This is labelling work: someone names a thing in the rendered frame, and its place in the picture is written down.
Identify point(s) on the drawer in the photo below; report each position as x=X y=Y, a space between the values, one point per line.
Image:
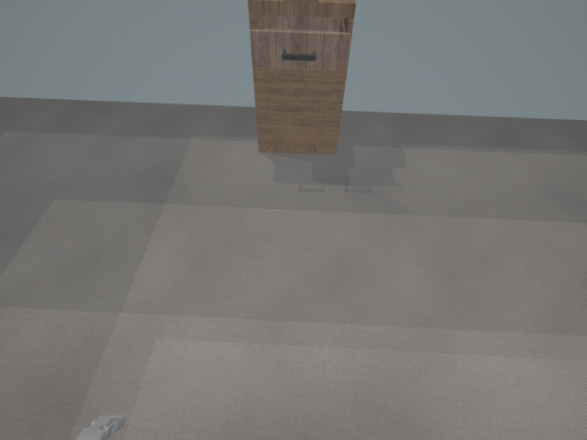
x=300 y=35

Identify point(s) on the left robot hand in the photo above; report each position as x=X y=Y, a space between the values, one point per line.
x=102 y=427

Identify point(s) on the cabinet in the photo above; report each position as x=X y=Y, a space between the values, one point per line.
x=299 y=111

